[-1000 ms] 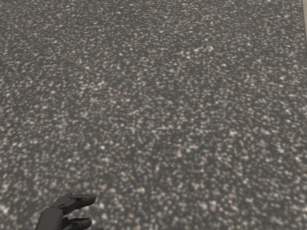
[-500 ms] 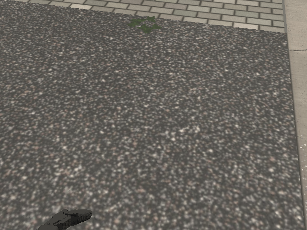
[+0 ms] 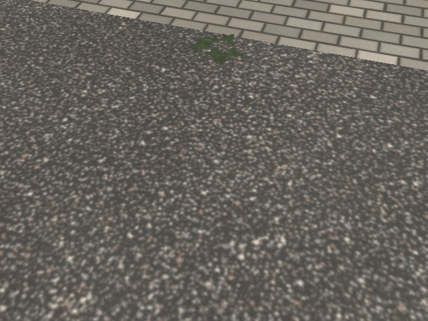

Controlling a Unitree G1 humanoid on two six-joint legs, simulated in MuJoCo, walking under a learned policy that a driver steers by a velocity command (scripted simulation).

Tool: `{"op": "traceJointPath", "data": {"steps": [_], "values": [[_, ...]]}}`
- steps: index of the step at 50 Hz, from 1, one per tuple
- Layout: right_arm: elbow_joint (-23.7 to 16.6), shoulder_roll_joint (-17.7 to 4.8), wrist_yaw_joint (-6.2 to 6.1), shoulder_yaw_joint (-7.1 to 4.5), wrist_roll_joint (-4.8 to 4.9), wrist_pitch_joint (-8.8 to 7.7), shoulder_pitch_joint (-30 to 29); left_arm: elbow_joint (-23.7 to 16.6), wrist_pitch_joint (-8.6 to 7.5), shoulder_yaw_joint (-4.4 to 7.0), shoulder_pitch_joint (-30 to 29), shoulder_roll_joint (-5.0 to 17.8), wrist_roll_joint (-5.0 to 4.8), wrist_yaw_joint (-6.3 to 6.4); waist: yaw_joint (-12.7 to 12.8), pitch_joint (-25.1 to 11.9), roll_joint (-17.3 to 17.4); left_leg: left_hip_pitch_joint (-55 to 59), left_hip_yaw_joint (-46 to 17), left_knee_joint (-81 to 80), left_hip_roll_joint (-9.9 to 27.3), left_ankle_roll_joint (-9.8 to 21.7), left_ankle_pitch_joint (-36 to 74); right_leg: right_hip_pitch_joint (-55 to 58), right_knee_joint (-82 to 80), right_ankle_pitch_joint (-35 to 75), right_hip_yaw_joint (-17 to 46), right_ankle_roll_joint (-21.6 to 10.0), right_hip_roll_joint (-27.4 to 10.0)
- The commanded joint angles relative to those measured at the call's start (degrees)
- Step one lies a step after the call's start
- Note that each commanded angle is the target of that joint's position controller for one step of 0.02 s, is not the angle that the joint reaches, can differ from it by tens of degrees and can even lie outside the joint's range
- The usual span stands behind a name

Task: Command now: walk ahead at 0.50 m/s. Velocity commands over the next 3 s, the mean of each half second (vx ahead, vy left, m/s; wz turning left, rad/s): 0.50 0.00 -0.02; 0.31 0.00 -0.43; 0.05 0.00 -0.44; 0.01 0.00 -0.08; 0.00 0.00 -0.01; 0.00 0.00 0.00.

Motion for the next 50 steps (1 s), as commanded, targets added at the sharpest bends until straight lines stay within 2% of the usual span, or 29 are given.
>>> {"op": "traceJointPath", "data": {"steps": [1, 4, 8, 10, 11, 12, 13, 14, 15, 16, 17, 18, 20, 21, 23, 29, 31, 33, 35, 37, 38, 39, 40, 41, 42, 43, 44, 47, 50], "values": [[-4.38, -0.59, 0.45, 0.35, 0.08, -0.6, -3.29, -3.48, -0.58, 1.65, -1.49, 8.03, -0.47, 0.87, -0.97, 0.44, -4.95, 2.15, 1.3, -11.81, -0.8, 0.04, 9.84, -0.72, -5.34, 25.38, 7.27, -6.23, -13.74], [-6.39, -0.49, 1.32, 0.53, 0.55, -0.95, -9.49, -1.77, -0.07, 1.76, 2.34, 9.24, -0.96, 1.22, 1.44, 1.44, -5.12, 3.12, 2.42, -19.75, -2.75, 0.56, 14.27, 3.25, -4.68, 22.8, 7.26, -4.89, -14.49], [-9.42, -0.84, 2.84, 0.43, 0.88, -1.67, -15.43, 0.16, 1.39, 1.79, 5.67, 9.34, -0.68, 1.6, 2.46, 2.78, -5.37, -0.03, 2.56, -24.87, -4.38, 2.62, 9.23, 12.48, -0.22, 24.86, 9.21, -5.25, -18.13], [-9.52, -1.96, 3.25, -0.08, 0.72, -1.98, -13.59, 0.21, 1.87, 2.05, 4.55, 10.23, -0.54, 1.97, 0.25, 1.19, -6.69, 5.23, 3.67, -27.0, -6.31, 4.38, 4.84, 14.1, 3.91, 34.25, 9.01, -4.39, -18.53], [-8.7, -3.26, 3.14, -0.74, 0.51, -2.03, -9.99, 0.04, 2.03, 2.21, 3.65, 10.84, -0.53, 2.11, -1.98, -1.43, -7.81, 11.69, 5.0, -27.64, -8.06, 5.5, 3.63, 13.86, 7.97, 43.06, 8.46, -3.81, -17.91], [-6.44, -5.41, 2.78, -1.94, 0.47, -2.04, -1.85, -0.37, 2.2, 1.99, 2.1, 10.62, -0.37, 2.14, -6.4, -6.32, -7.54, 23.53, 5.73, -29.45, -8.85, 7.5, 6.82, 11.18, 16.25, 48.14, 6.51, -2.6, -15.62], [-3.88, -8.73, 2.04, -3.04, -0.28, -1.94, 9.48, -1.95, 1.83, 1.41, 0.39, 9.61, 0.38, 2.13, -10.96, -13.96, -5.89, 42.6, -1.42, -25.72, -1.66, 11.29, 12.95, -0.41, 29.92, 38.07, 5.21, -1.12, -13.25], [-2.92, -13.63, 1.59, -4.24, -1.21, -1.61, 15.62, -2.92, 0.58, -0.62, 7.04, 3.07, 0.73, 1.57, -9.39, -22.92, 7.57, 66.28, -26.77, -26.47, 13.76, 21.51, 10.05, -24.88, 53.89, 2.26, 2.35, 3.27, -3.35], [-1.99, -9.07, 1.44, -3.3, -0.09, -1.01, 17.59, -1.74, -0.7, -0.23, 7.1, 5.93, 0.05, 0.88, -10.55, -26.71, 9.65, 68.5, -38.95, -33.15, 16.35, 23.56, 4.42, -32.77, 61.32, -22.93, 9.28, 3.33, -2.16], [-2.34, -6.73, 1.02, -2.53, 0.61, -0.6, 12.62, -3.54, -1.13, 0.96, 1.2, 9.45, -1.51, 0.58, -9.83, -15.57, 6.71, 59.73, -30.42, -35.37, 13.73, 20.33, -0.38, -37.77, 63.19, -19.55, 8.63, 3.41, -5.93], [-2.88, -5.24, 0.97, -1.99, 0.7, -0.43, 8.21, -4.83, -1.22, 0.91, -3.24, 9.29, -1.61, 0.68, -7.99, -8.78, 2.26, 49.69, -23.04, -37.48, 11.02, 17.95, 0.25, -37.22, 60.28, -14.28, 6.63, 3.43, -8.86], [-2.86, -4.01, 1.32, -1.57, 0.33, -0.45, 5.3, -5.25, -0.97, 1.03, -5.13, 8.31, -0.9, 0.94, -5.88, -4.17, -0.59, 40.85, -18.95, -40.1, 8.76, 16.54, 2.8, -34.9, 56.37, -11.44, 5.57, 3.83, -10.45], [-2.66, -2.56, 1.93, -1.13, -0.31, -1.08, 2.84, -4.83, 0.43, 1.1, -2.75, 6.21, -0.36, 1.24, -1.99, -1.55, 1.53, 30.6, -13.82, -44.51, 5.93, 15.67, 5.24, -28.42, 52.15, -8.6, 5.59, 4.55, -12.44], [-2.19, -2.87, 2.09, -1.32, -0.16, -1.56, 2.54, -4.31, 1.14, 0.8, -1.36, 4.75, -0.49, 1.33, -1.16, -1.46, 2.2, 28.25, -11.24, -45.88, 5.79, 15.92, 6.64, -27.14, 50.73, -7.86, 5.2, 5.05, -12.83], [-0.9, -4.49, 1.84, -1.9, -0.41, -2.19, 3.12, -4.92, 1.9, 0.72, -3.17, 4.37, -0.44, 1.62, -1.08, -0.22, 2.05, 26.16, -6.44, -47.88, 5.49, 15.83, 9.14, -28.32, 46.93, -3.08, 5.22, 5.96, -13.53], [2.18, -7.43, 0.63, -2.67, -0.23, -1.96, 6.95, -7.8, 1.57, 0.3, -14.25, 3.16, -0.64, 0.53, -5.1, 1.61, 0.72, 29.95, 3.58, -48.57, 4.25, 11.86, 9.8, -28.06, 27.81, 14.7, 4.04, 5.22, -12.12], [3.29, -8.25, 0.54, -2.94, 0.15, -1.57, 8.75, -9.17, 1.64, 0.28, -17.4, 3.25, -0.82, -0.04, -6.55, 2.35, 0.59, 33.89, 4.36, -48.05, 5.8, 11.32, 8.31, -28.91, 24.45, 14.77, 3.56, 4.7, -11.61], [4.08, -8.4, 0.25, -3.03, 0.3, -0.69, 8.79, -10.81, 1.71, 0.47, -19.65, 3.56, -0.47, -0.65, -6.82, 3.49, 0.43, 37.73, 5.92, -44.54, 6.69, 10.07, 15.6, -29.58, 21.08, 12.39, 2.9, 3.82, -10.74], [4.2, -9.35, -0.41, -3.37, 0.8, 0.4, 7.89, -12.21, 1.72, 1.07, -19.43, 4.58, 0.05, -1.36, -5.87, 2.03, 2.13, 40.99, 7.05, -38.5, 7.41, 8.25, 26.79, -27.79, 19.4, 7.12, 0.8, 2.69, -8.99], [3.55, -10.29, -1.35, -3.73, 1.47, 1.47, 5.88, -10.93, 1.63, 2.63, -11.5, 7.04, 0.4, -1.77, -1.41, -2.86, 2.74, 41.3, 9.14, -26.52, 5.54, 5.43, 38.09, -17.25, 15.26, 5.98, -2.28, 0.83, -5.03], [3.23, -9.04, -1.7, -3.33, 1.08, 1.76, 7.05, -9.1, 1.61, 4.24, -4.7, 10.25, 0.39, -1.33, 1.26, -6.64, -0.13, 37.61, 11.14, -14.94, 2.08, 2.84, 34.94, -6.95, 11.96, 13.77, -1.87, -0.81, -3.27], [1.17, -5.92, -1.7, -1.98, -1.43, 1.28, 8.77, -8.91, 2.04, 5.67, 1.26, 16.22, 0.69, 0.0, 2.13, -13.09, -10.61, 22.27, 12.34, 4.75, -2.14, -0.91, 9.4, 9.89, 15.23, 39.19, 14.1, -5.71, -15.53], [-0.01, -1.38, -0.65, -0.11, -2.09, 0.16, 15.78, -10.87, 1.95, 5.42, -1.13, 19.39, 1.22, -0.08, -2.93, -23.02, -19.48, 3.88, 4.37, 22.87, -11.84, -3.75, -33.0, 26.09, 13.66, 50.77, 38.39, -18.63, -28.95], [1.1, -7.11, -0.02, -1.27, -0.62, -0.24, 12.4, -12.34, 2.51, 4.76, -0.98, 14.71, 0.7, -0.23, 1.42, -26.99, -9.81, 2.71, -3.73, 26.18, -8.28, -2.73, -30.02, 24.35, 11.84, 42.51, 34.98, -17.1, -25.98], [-0.56, -7.5, -0.12, -1.41, 0.77, -0.08, 7.29, -12.82, 2.7, 4.08, -4.6, 12.21, 0.33, -0.15, 0.95, -19.43, -7.89, -0.78, -2.43, 24.54, -6.5, -1.83, -25.0, 17.95, 10.93, 36.73, 27.64, -14.53, -23.03], [-0.54, -6.77, -0.96, -1.34, 0.28, 0.47, 5.35, -12.99, 3.19, 3.69, -7.37, 10.58, -0.29, 0.2, -0.54, -13.44, -3.13, -0.86, -1.51, 20.77, -4.38, -2.0, -20.82, 9.92, 9.27, 31.72, 23.34, -11.9, -20.14], [-0.9, -7.35, -1.72, -1.72, -0.48, 1.34, 4.47, -13.49, 3.69, 3.34, -9.64, 9.61, -0.43, 0.53, -2.08, -9.75, -3.45, 1.56, -1.53, 17.26, -3.37, -2.3, -18.33, 2.04, 7.21, 28.15, 21.48, -10.89, -18.53], [-1.37, -5.99, -2.25, -1.88, -0.81, 3.16, 6.62, -14.66, 4.05, 3.62, -12.05, 10.33, 1.0, 0.99, -5.22, -8.36, -7.27, 8.37, -0.96, 12.37, -4.49, -3.0, -14.73, -8.66, 4.48, 27.49, 18.91, -10.7, -15.56], [-1.99, -5.11, -2.87, -1.67, -1.1, 3.52, 4.97, -14.64, 4.35, 3.98, -11.29, 11.08, 0.38, 2.1, -4.75, -9.76, -7.02, 7.12, -1.89, 5.85, -5.49, -4.24, -11.61, -8.01, 5.36, 25.83, 19.54, -10.1, -14.91]]}}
